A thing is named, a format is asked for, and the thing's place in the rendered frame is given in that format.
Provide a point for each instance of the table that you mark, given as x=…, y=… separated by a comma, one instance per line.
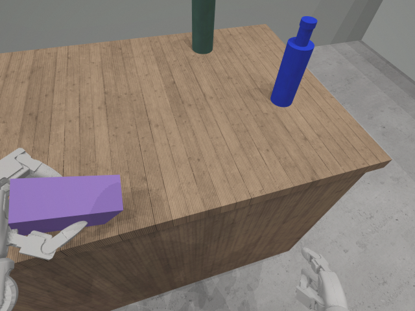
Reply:
x=214, y=176

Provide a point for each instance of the robot left forearm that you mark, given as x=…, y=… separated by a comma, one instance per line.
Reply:
x=8, y=286

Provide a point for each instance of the robot right hand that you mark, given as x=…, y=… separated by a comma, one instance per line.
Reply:
x=325, y=290

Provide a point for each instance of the sponge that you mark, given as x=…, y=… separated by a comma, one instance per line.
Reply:
x=52, y=204

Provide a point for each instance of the robot left hand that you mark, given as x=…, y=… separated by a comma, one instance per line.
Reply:
x=19, y=164

